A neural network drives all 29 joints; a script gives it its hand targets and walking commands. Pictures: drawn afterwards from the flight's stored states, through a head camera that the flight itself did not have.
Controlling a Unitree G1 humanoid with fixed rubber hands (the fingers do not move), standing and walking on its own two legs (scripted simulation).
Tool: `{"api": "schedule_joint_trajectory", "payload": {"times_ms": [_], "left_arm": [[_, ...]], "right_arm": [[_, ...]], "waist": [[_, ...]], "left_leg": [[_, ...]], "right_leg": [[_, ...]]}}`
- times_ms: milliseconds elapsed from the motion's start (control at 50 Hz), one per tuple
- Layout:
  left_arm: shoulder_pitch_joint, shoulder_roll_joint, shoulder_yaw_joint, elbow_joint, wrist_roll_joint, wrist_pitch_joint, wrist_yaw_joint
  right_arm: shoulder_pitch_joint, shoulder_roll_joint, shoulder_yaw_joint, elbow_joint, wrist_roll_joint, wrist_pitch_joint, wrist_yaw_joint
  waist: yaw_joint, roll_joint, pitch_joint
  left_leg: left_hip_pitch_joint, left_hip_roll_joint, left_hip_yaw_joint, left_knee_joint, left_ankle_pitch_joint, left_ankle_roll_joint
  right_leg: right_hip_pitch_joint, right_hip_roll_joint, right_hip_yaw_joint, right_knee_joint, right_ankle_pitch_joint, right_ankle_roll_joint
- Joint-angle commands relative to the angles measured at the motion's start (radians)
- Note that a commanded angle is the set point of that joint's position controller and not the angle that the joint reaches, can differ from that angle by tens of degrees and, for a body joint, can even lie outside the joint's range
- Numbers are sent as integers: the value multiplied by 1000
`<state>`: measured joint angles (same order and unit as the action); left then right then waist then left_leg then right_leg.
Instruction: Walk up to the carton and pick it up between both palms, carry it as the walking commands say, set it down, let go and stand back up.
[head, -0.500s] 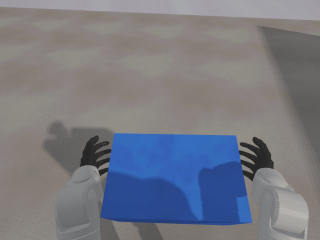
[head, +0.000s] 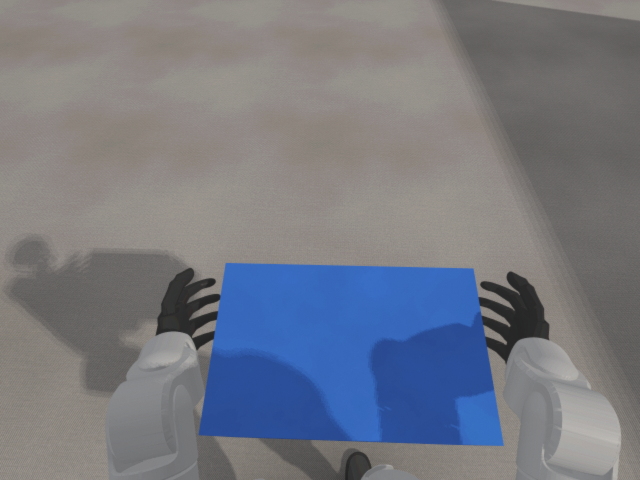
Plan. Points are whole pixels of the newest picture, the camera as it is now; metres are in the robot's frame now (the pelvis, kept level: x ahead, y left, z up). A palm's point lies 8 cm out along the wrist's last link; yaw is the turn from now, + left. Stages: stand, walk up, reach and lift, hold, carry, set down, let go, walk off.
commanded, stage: carry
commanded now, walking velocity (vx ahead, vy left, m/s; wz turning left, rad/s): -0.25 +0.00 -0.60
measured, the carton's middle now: (345, 359) +0.27 +0.00 -0.01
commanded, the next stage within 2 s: none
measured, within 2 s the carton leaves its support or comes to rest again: neither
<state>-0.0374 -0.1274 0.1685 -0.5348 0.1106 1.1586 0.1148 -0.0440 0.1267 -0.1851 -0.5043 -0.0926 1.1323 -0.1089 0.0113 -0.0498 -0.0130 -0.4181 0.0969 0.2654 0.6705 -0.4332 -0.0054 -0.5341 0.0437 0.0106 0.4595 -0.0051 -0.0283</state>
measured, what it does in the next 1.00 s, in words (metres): walks backwards, turning right: right foot, then left foot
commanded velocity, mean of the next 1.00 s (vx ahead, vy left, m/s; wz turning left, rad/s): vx -0.25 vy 0.00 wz -0.60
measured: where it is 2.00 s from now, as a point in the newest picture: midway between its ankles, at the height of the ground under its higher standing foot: outside the picture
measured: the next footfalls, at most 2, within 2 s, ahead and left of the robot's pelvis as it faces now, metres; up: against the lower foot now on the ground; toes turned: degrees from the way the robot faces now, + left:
right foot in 0.28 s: -0.02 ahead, -0.16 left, +0.00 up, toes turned -15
left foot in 0.52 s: -0.03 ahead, +0.08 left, +0.00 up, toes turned -12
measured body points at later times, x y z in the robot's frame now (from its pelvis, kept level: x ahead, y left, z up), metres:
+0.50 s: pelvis -0.09 +0.00 -0.01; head -0.05 +0.00 +0.44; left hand +0.22 +0.09 +0.06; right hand +0.09 -0.27 +0.07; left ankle -0.07 +0.10 -0.71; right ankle -0.06 -0.15 -0.72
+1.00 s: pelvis -0.24 +0.03 +0.00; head -0.23 +0.01 +0.45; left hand +0.07 +0.01 +0.08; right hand -0.17 -0.28 +0.07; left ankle -0.15 +0.13 -0.66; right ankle -0.27 -0.09 -0.72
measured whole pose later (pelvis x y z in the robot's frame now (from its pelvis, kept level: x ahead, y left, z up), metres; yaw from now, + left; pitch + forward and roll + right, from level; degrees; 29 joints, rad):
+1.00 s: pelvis -0.24 +0.03 +0.00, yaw -38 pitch +3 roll +1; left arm -0.04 -0.13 0.16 -0.52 0.13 1.16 0.10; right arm -0.02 0.13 -0.18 -0.53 -0.09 1.16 -0.12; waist -0.03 0.00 -0.01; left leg -0.59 0.11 0.08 1.09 -0.48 -0.10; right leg -0.42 -0.01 0.01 0.62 -0.24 -0.01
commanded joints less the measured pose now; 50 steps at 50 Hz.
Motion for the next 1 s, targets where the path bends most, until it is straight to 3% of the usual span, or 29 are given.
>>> {"api": "schedule_joint_trajectory", "payload": {"times_ms": [0,20,40,60,80,120,160,220,260,280,300,340,380,480,500,520,540,560,600,660,740,780,820,840,860,880,900,940,980], "left_arm": [[-443,-868,-824,-118,-399,3,-257],[-448,-864,-825,-118,-401,8,-253],[-439,-848,-816,-117,-393,8,-245],[-402,-822,-797,-89,-380,11,-244],[-383,-810,-785,-64,-379,20,-246],[-368,-811,-782,-33,-387,35,-244],[-418,-812,-812,-73,-412,40,-241],[-413,-807,-816,-60,-425,47,-241],[-402,-809,-810,-45,-427,43,-245],[-403,-794,-798,-39,-424,38,-246],[-410,-803,-801,-41,-421,28,-251],[-419,-834,-812,-65,-431,22,-258],[-442,-872,-806,-91,-409,-5,-260],[-371,-834,-806,-107,-364,-19,-236],[-363,-823,-808,-98,-360,-14,-231],[-343,-819,-812,-100,-357,-9,-228],[-372,-808,-820,-120,-356,1,-224],[-419,-815,-824,-127,-366,3,-226],[-415,-825,-833,-91,-389,13,-239],[-431,-820,-843,-86,-404,22,-237],[-416,-795,-836,-68,-413,39,-231],[-393,-793,-818,-36,-413,48,-236],[-381,-788,-795,-8,-405,49,-243],[-382,-761,-773,11,-392,41,-243],[-398,-792,-789,-17,-406,40,-248],[-403,-802,-783,-29,-403,38,-252],[-419,-822,-784,-46,-395,27,-255],[-425,-851,-772,-66,-370,6,-255],[-406,-837,-766,-77,-356,-1,-250]], "right_arm": [[-392,901,800,-86,396,9,245],[-403,883,792,-86,396,11,246],[-404,851,808,-124,409,16,250],[-403,825,812,-125,401,28,250],[-397,814,807,-99,390,39,249],[-390,798,782,-77,379,48,243],[-386,780,759,-99,371,42,234],[-345,771,746,-73,350,45,222],[-329,767,739,-51,347,47,219],[-324,768,736,-45,343,48,220],[-353,772,779,-69,349,42,220],[-394,829,804,-71,383,30,230],[-450,882,847,-120,417,10,239],[-411,857,851,-135,430,7,245],[-385,852,842,-115,425,9,247],[-363,841,834,-107,416,10,250],[-332,825,797,-85,398,11,252],[-362,838,806,-123,407,10,251],[-369,813,786,-103,383,15,251],[-388,788,758,-97,363,20,247],[-354,763,750,-91,341,38,229],[-337,758,753,-70,333,48,223],[-333,753,750,-48,339,52,223],[-336,748,758,-53,337,56,224],[-396,772,789,-87,363,53,228],[-418,812,806,-76,384,49,233],[-452,842,834,-98,407,39,238],[-496,889,878,-136,437,25,247],[-501,876,882,-147,443,24,246]], "waist": [[-28,76,-342],[-16,386,-305],[2,334,-252],[4,202,-236],[6,156,-235],[20,192,-244],[3,275,-276],[-7,287,-317],[7,116,-302],[-7,-120,-289],[-12,-366,-264],[-17,-174,-317],[-10,-159,-327],[-1,-112,-375],[-11,-60,-384],[-9,126,-379],[-19,440,-303],[-11,342,-273],[-3,199,-261],[7,235,-228],[-8,273,-274],[-1,238,-285],[2,-6,-258],[-10,-330,-256],[-18,-304,-221],[-22,-175,-242],[-22,-124,-247],[-17,-127,-262],[-8,-120,-273]], "left_leg": [[357,131,-197,-330,-119,78],[220,369,-413,-385,-31,143],[173,498,-382,-405,230,194],[132,474,-257,-359,366,177],[103,402,-158,-253,533,147],[197,288,-61,-122,714,96],[287,303,-56,-92,829,95],[299,355,-98,-66,715,76],[182,289,-48,83,448,-19],[-65,210,-52,221,37,-87],[-226,57,-61,370,-290,-135],[-182,61,-196,446,-222,-115],[-139,30,-203,383,-90,-88],[99,-49,-162,-36,11,-42],[218,-19,-173,-224,117,-26],[313,166,-352,-307,224,34],[270,414,-546,-325,518,171],[223,419,-471,-268,783,211],[148,321,-271,-242,755,173],[183,236,-141,-201,641,113],[270,307,-190,-200,613,104],[257,317,-176,-162,571,61],[12,233,-115,38,270,-44],[-270,99,-64,209,-206,-122],[-253,52,-153,386,-293,-134],[-212,55,-213,459,-231,-128],[-195,41,-223,485,-146,-110],[-158,23,-225,504,-19,-94],[-125,-8,-215,439,-22,-90]], "right_leg": [[-14,-30,-6,-77,-235,177],[-60,-3,-52,346,-347,87],[-148,-4,-68,615,-476,62],[-129,-62,-23,745,-470,39],[-79,-83,-7,790,-418,24],[-92,-68,-42,612,-384,21],[-78,-50,-130,477,-391,38],[17,-60,-149,275,-356,33],[164,-102,-50,-30,-115,29],[302,-293,229,-8,254,-10],[295,-417,434,-2,630,-112],[299,-338,276,66,585,-103],[290,-285,205,58,384,-89],[248,-255,253,10,203,-79],[191,-214,210,58,139,-46],[40,-113,120,193,-64,13],[-158,13,-40,448,-501,48],[-138,-13,-36,695,-592,50],[-64,-56,-10,849,-479,36],[-44,-53,-61,698,-414,54],[50,-66,-116,363,-460,43],[150,-66,-127,115,-368,32],[373,-164,41,-105,-149,26],[460,-445,410,-71,313,-69],[310,-453,421,-29,568,-138],[300,-385,307,0,502,-120],[283,-335,212,2,390,-95],[275,-263,141,-4,174,-75],[272,-268,192,-50,34,-77]]}}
